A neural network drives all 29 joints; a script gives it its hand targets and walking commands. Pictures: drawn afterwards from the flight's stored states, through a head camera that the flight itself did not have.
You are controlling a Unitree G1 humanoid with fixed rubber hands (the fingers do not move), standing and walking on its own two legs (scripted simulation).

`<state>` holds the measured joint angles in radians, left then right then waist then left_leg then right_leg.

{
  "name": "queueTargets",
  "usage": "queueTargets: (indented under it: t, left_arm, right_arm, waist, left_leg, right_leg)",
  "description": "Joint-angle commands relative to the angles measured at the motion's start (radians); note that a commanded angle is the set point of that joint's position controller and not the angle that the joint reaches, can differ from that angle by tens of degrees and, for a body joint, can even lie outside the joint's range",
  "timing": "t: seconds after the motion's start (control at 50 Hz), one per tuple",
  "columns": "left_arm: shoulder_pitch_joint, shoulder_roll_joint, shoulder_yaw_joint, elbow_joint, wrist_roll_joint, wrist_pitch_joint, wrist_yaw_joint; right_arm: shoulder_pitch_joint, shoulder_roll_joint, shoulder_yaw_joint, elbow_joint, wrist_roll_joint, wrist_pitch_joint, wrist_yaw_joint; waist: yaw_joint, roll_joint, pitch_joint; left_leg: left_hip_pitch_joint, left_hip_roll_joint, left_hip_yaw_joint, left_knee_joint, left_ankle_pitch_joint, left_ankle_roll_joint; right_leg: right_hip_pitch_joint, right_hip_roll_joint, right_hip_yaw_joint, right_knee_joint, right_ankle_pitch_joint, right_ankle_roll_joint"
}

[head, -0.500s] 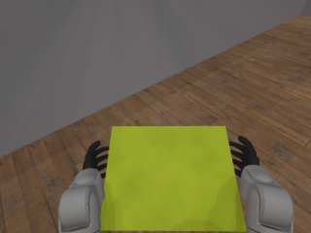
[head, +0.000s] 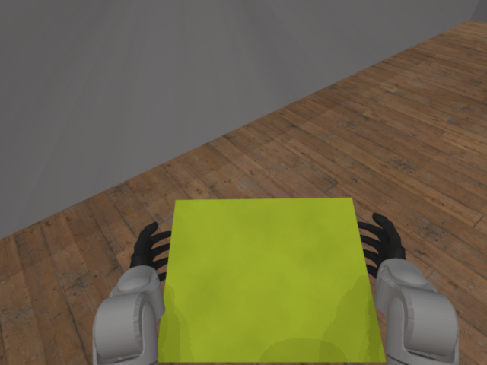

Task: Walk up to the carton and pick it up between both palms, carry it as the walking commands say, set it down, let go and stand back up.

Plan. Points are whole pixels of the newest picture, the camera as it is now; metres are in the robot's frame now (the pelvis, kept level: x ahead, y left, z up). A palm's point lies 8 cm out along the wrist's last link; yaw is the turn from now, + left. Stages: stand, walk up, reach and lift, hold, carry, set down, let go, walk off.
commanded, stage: hold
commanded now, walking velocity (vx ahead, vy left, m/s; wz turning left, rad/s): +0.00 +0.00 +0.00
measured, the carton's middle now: (263, 283) +0.26 +0.00 +0.01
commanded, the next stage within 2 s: set down in 0.74 s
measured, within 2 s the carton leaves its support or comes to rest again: neither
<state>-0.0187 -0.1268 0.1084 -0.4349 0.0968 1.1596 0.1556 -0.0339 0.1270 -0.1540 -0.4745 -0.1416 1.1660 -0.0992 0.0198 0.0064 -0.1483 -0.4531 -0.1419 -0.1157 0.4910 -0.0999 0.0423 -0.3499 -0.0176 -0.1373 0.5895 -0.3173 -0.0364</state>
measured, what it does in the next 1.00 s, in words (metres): stands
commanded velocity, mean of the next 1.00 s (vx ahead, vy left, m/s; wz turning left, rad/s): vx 0.00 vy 0.00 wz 0.00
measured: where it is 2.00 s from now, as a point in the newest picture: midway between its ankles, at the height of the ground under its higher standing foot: outside the picture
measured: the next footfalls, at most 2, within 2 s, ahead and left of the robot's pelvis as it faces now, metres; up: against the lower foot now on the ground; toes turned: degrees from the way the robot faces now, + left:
none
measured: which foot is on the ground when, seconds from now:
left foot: down 0.00-1.00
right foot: down 0.00-1.00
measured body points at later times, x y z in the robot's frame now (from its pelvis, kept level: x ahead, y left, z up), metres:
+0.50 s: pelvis -0.01 -0.02 +0.00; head -0.03 +0.02 +0.45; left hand +0.30 +0.11 +0.02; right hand +0.27 -0.24 +0.05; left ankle +0.09 +0.07 -0.73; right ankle -0.01 -0.08 -0.73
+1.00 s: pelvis +0.01 -0.01 +0.00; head -0.01 +0.02 +0.45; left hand +0.34 +0.16 +0.02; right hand +0.31 -0.20 +0.03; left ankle +0.09 +0.07 -0.73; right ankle -0.01 -0.08 -0.73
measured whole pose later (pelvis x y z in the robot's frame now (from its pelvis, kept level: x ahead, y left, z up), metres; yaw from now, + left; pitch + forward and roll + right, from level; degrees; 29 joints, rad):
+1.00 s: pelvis +0.01 -0.01 +0.00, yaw -3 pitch +4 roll +0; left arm -0.32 -0.07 0.30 0.33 0.22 0.67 0.08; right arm -0.31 0.13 -0.35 0.42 -0.15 0.59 -0.04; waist -0.03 -0.09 -0.15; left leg -0.43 -0.11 -0.09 0.49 -0.13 0.03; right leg -0.33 0.05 -0.06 0.56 -0.30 -0.07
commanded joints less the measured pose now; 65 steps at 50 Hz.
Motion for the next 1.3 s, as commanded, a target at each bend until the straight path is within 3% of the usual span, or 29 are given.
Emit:
queueTargets:
  t: [0.0, 0.02, 0.04, 0.08, 0.14, 0.18, 0.2, 0.28, 0.32, 0.34, 0.36, 0.44, 0.46, 0.52, 0.6, 0.72, 0.74, 0.78, 0.8, 0.84, 0.92, 0.94, 1.0, 1.08, 1.14, 1.18, 1.2, 1.22, 1.28]
  left_arm:
    - [-0.529, -0.227, -0.090, 0.666, -0.005, -0.266, -0.190]
    - [-0.491, -0.263, -0.174, 0.710, -0.071, -0.351, -0.192]
    - [-0.489, -0.253, -0.297, 0.536, -0.127, -0.420, -0.214]
    - [-0.576, -0.444, -0.552, 0.270, -0.251, -0.525, -0.270]
    - [-0.809, -0.686, -0.738, 0.192, -0.307, -0.550, -0.323]
    - [-0.797, -0.689, -0.684, 0.227, -0.286, -0.560, -0.332]
    - [-0.786, -0.707, -0.653, 0.252, -0.268, -0.553, -0.328]
    - [-0.686, -0.725, -0.504, 0.453, -0.146, -0.513, -0.322]
    - [-0.678, -0.714, -0.442, 0.557, -0.078, -0.495, -0.328]
    - [-0.673, -0.729, -0.431, 0.579, -0.069, -0.495, -0.338]
    - [-0.713, -0.725, -0.425, 0.600, -0.050, -0.499, -0.352]
    - [-0.861, -0.788, -0.473, 0.580, -0.079, -0.518, -0.401]
    - [-0.927, -0.809, -0.493, 0.557, -0.091, -0.525, -0.416]
    - [-0.994, -0.853, -0.515, 0.555, -0.123, -0.538, -0.443]
    - [-1.061, -0.885, -0.517, 0.595, -0.133, -0.545, -0.472]
    - [-0.936, -0.902, -0.459, 0.667, -0.098, -0.526, -0.473]
    - [-1.039, -0.722, -0.352, 0.598, -0.118, -0.547, -0.485]
    - [-1.060, -0.726, -0.340, 0.654, -0.107, -0.535, -0.495]
    - [-1.063, -0.731, -0.326, 0.695, -0.100, -0.530, -0.499]
    - [-1.089, -0.756, -0.315, 0.706, -0.098, -0.531, -0.506]
    - [-1.037, -0.841, -0.336, 0.789, -0.112, -0.538, -0.529]
    - [-1.018, -0.835, -0.326, 0.810, -0.099, -0.542, -0.529]
    - [-0.961, -0.853, -0.310, 0.874, -0.099, -0.550, -0.537]
    - [-0.943, -0.805, -0.274, 0.861, -0.082, -0.600, -0.525]
    - [-0.895, -0.773, -0.237, 0.892, -0.045, -0.626, -0.509]
    - [-0.922, -0.745, -0.226, 0.889, -0.037, -0.649, -0.503]
    - [-0.914, -0.754, -0.223, 0.895, -0.029, -0.664, -0.498]
    - [-0.942, -0.741, -0.226, 0.879, -0.033, -0.678, -0.494]
    - [-0.927, -0.716, -0.201, 0.917, -0.003, -0.705, -0.476]
  right_arm:
    - [-0.528, 0.072, 0.016, 0.773, 0.024, -0.326, 0.194]
    - [-0.501, 0.086, 0.069, 0.762, 0.028, -0.402, 0.172]
    - [-0.371, 0.121, 0.114, 0.685, 0.030, -0.458, 0.157]
    - [-0.432, 0.334, 0.328, 0.459, 0.136, -0.553, 0.163]
    - [-0.518, 0.514, 0.365, 0.452, 0.189, -0.569, 0.205]
    - [-0.686, 0.527, 0.446, 0.346, 0.251, -0.586, 0.236]
    - [-0.717, 0.550, 0.483, 0.344, 0.264, -0.580, 0.251]
    - [-0.728, 0.625, 0.512, 0.526, 0.257, -0.519, 0.316]
    - [-0.710, 0.636, 0.468, 0.642, 0.229, -0.510, 0.337]
    - [-0.732, 0.650, 0.480, 0.653, 0.227, -0.509, 0.348]
    - [-0.721, 0.683, 0.447, 0.719, 0.215, -0.513, 0.354]
    - [-0.754, 0.786, 0.414, 0.805, 0.182, -0.529, 0.374]
    - [-0.772, 0.811, 0.395, 0.811, 0.182, -0.539, 0.381]
    - [-0.853, 0.849, 0.409, 0.795, 0.182, -0.561, 0.385]
    - [-0.872, 0.872, 0.358, 0.837, 0.165, -0.579, 0.399]
    - [-0.859, 0.872, 0.372, 0.843, 0.166, -0.561, 0.425]
    - [-0.883, 0.979, 0.405, 0.944, 0.170, -0.516, 0.447]
    - [-0.876, 0.955, 0.364, 0.975, 0.149, -0.514, 0.453]
    - [-0.868, 0.950, 0.345, 0.993, 0.141, -0.521, 0.453]
    - [-0.919, 0.941, 0.332, 0.976, 0.133, -0.546, 0.453]
    - [-0.906, 0.893, 0.289, 0.936, 0.100, -0.584, 0.436]
    - [-0.929, 0.880, 0.291, 0.908, 0.106, -0.597, 0.432]
    - [-0.884, 0.809, 0.249, 0.919, 0.057, -0.605, 0.415]
    - [-0.870, 0.809, 0.228, 0.966, 0.049, -0.624, 0.412]
    - [-0.860, 0.807, 0.229, 0.969, 0.049, -0.649, 0.417]
    - [-0.835, 0.783, 0.192, 1.019, 0.027, -0.663, 0.410]
    - [-0.870, 0.792, 0.218, 1.005, 0.043, -0.683, 0.412]
    - [-0.848, 0.791, 0.191, 1.037, 0.029, -0.690, 0.412]
    - [-0.855, 0.740, 0.171, 1.050, 0.018, -0.730, 0.404]
  waist:
    - [-0.095, -0.109, 0.184]
    - [-0.130, -0.157, 0.061]
    - [-0.153, -0.073, 0.009]
    - [-0.176, -0.130, -0.232]
    - [-0.254, 0.083, -0.405]
    - [-0.195, 0.113, -0.434]
    - [-0.165, 0.071, -0.403]
    - [-0.072, 0.008, -0.255]
    - [-0.057, 0.000, -0.178]
    - [-0.060, -0.065, -0.174]
    - [-0.050, -0.011, -0.157]
    - [-0.100, -0.069, -0.175]
    - [-0.106, -0.010, -0.198]
    - [-0.125, -0.067, -0.240]
    - [-0.147, -0.026, -0.253]
    - [-0.096, -0.041, -0.249]
    - [0.062, -0.059, -0.275]
    - [0.012, -0.088, -0.210]
    - [0.008, -0.046, -0.190]
    - [0.013, -0.027, -0.200]
    - [-0.060, 0.022, -0.243]
    - [-0.047, 0.061, -0.251]
    - [-0.087, 0.029, -0.245]
    - [-0.048, -0.030, -0.226]
    - [-0.018, -0.007, -0.236]
    - [-0.039, -0.019, -0.218]
    - [-0.007, 0.009, -0.224]
    - [-0.032, -0.013, -0.226]
    - [-0.028, 0.048, -0.177]
  left_leg:
    - [0.348, 0.068, -0.014, -0.092, -0.355, -0.015]
    - [0.420, 0.082, -0.018, -0.092, -0.312, -0.013]
    - [0.470, 0.081, 0.002, -0.075, -0.298, -0.024]
    - [0.600, 0.080, -0.001, -0.008, -0.036, -0.018]
    - [0.540, 0.084, -0.021, -0.006, 0.013, -0.048]
    - [0.494, 0.073, -0.028, -0.012, 0.061, -0.036]
    - [0.494, 0.066, -0.026, -0.016, 0.071, -0.026]
    - [0.452, 0.058, -0.022, -0.040, -0.049, -0.005]
    - [0.470, 0.036, -0.011, -0.015, -0.104, -0.005]
    - [0.512, 0.036, -0.014, -0.006, -0.094, 0.001]
    - [0.527, 0.023, 0.003, 0.018, -0.076, -0.007]
    - [0.583, 0.024, 0.012, 0.040, -0.073, -0.012]
    - [0.580, 0.018, 0.021, 0.042, -0.079, -0.020]
    - [0.581, 0.025, 0.017, 0.040, -0.073, -0.019]
    - [0.598, 0.022, 0.029, 0.038, -0.067, -0.031]
    - [0.572, 0.038, 0.025, -0.035, -0.027, -0.019]
    - [0.557, 0.088, 0.009, -0.033, -0.050, -0.002]
    - [0.592, 0.074, 0.014, -0.035, -0.062, -0.004]
    - [0.589, 0.075, 0.016, -0.030, -0.079, -0.006]
    - [0.592, 0.080, 0.009, -0.037, -0.059, -0.008]
    - [0.595, 0.100, 0.004, -0.038, 0.015, -0.016]
    - [0.574, 0.105, 0.008, -0.035, 0.022, -0.016]
    - [0.527, 0.123, -0.005, -0.038, 0.043, -0.017]
    - [0.493, 0.129, -0.011, -0.032, 0.064, -0.004]
    - [0.492, 0.125, -0.014, -0.018, 0.083, 0.003]
    - [0.451, 0.123, -0.013, -0.012, 0.055, 0.007]
    - [0.446, 0.121, -0.012, -0.002, 0.047, 0.006]
    - [0.444, 0.123, -0.016, 0.005, 0.058, 0.010]
    - [0.396, 0.122, -0.020, 0.026, 0.023, 0.009]
  right_leg:
    - [-0.073, 0.082, 0.210, -0.263, -0.241, -0.060]
    - [-0.054, 0.083, 0.183, -0.242, -0.154, -0.046]
    - [-0.053, 0.056, 0.188, -0.237, -0.099, -0.054]
    - [-0.071, 0.038, 0.194, -0.222, 0.138, -0.036]
    - [0.045, 0.047, 0.200, -0.178, 0.251, -0.027]
    - [0.099, 0.049, 0.196, -0.168, 0.272, -0.005]
    - [0.073, 0.052, 0.193, -0.173, 0.266, 0.001]
    - [0.006, 0.040, 0.198, -0.214, 0.124, -0.002]
    - [-0.075, 0.015, 0.227, -0.246, -0.008, -0.021]
    - [-0.114, 0.013, 0.229, -0.260, -0.036, -0.018]
    - [-0.139, -0.010, 0.258, -0.277, -0.057, -0.024]
    - [-0.173, -0.014, 0.272, -0.295, -0.095, -0.014]
    - [-0.157, -0.009, 0.277, -0.300, -0.095, -0.018]
    - [-0.133, -0.004, 0.275, -0.301, -0.077, -0.008]
    - [-0.141, -0.007, 0.273, -0.307, -0.058, -0.011]
    - [-0.084, 0.008, 0.257, -0.299, 0.073, 0.005]
    - [-0.046, -0.032, 0.354, -0.338, -0.137, 0.007]
    - [-0.106, -0.039, 0.360, -0.369, -0.195, 0.003]
    - [-0.116, -0.046, 0.359, -0.361, -0.208, -0.007]
    - [-0.107, -0.046, 0.360, -0.348, -0.155, -0.010]
    - [-0.050, -0.021, 0.327, -0.304, 0.026, -0.008]
    - [-0.020, -0.019, 0.327, -0.288, 0.058, -0.013]
    - [0.033, -0.003, 0.315, -0.261, 0.134, -0.007]
    - [0.027, 0.000, 0.318, -0.241, 0.166, 0.001]
    - [0.006, -0.003, 0.330, -0.225, 0.184, -0.003]
    - [-0.020, -0.006, 0.331, -0.219, 0.174, -0.002]
    - [-0.024, -0.007, 0.336, -0.207, 0.152, -0.007]
    - [-0.063, 0.000, 0.328, -0.197, 0.164, -0.004]
    - [-0.116, -0.003, 0.334, -0.174, 0.120, -0.024]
